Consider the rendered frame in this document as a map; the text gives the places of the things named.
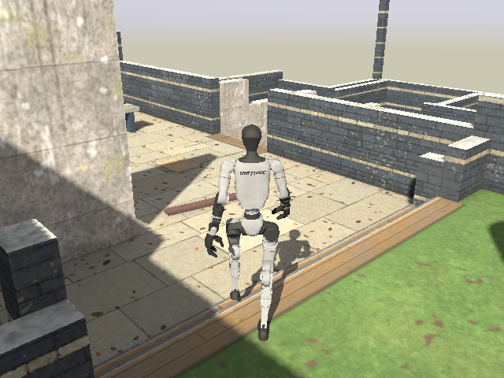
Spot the right robot shin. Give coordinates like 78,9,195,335
260,272,273,329

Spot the robot right upper arm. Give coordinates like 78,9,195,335
268,158,289,199

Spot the left robot hand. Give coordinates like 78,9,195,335
205,233,224,258

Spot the left robot forearm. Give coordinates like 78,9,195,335
207,192,224,235

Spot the right robot forearm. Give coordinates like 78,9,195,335
280,188,291,210

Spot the right robot hand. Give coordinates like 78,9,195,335
272,205,290,220

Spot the left robot shin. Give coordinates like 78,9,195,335
228,246,240,291

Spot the robot left upper arm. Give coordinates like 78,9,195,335
217,159,235,205

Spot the robot shin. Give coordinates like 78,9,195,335
260,272,273,329
228,246,240,291

